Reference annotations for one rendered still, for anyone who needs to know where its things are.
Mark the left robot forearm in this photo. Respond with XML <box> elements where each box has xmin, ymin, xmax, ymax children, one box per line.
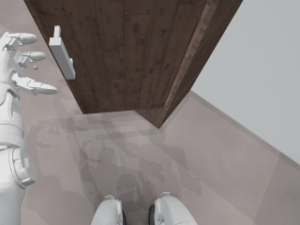
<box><xmin>0</xmin><ymin>82</ymin><xmax>26</xmax><ymax>151</ymax></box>

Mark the right robot thigh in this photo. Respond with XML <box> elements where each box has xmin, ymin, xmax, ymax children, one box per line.
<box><xmin>155</xmin><ymin>196</ymin><xmax>198</xmax><ymax>225</ymax></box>

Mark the cupboard door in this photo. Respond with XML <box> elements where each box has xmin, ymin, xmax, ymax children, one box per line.
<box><xmin>23</xmin><ymin>0</ymin><xmax>208</xmax><ymax>114</ymax></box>

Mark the left robot thigh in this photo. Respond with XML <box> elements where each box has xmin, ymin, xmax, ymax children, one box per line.
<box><xmin>91</xmin><ymin>199</ymin><xmax>123</xmax><ymax>225</ymax></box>

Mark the robot left hand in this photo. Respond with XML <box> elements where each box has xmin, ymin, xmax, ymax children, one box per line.
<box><xmin>0</xmin><ymin>32</ymin><xmax>58</xmax><ymax>96</ymax></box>

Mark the handle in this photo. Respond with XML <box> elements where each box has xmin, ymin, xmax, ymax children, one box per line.
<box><xmin>49</xmin><ymin>25</ymin><xmax>76</xmax><ymax>80</ymax></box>

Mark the robot left upper arm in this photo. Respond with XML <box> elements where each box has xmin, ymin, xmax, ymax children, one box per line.
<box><xmin>0</xmin><ymin>147</ymin><xmax>37</xmax><ymax>225</ymax></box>

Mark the robot thigh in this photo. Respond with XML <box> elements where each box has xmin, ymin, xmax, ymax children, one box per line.
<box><xmin>155</xmin><ymin>196</ymin><xmax>198</xmax><ymax>225</ymax></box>
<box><xmin>91</xmin><ymin>199</ymin><xmax>123</xmax><ymax>225</ymax></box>

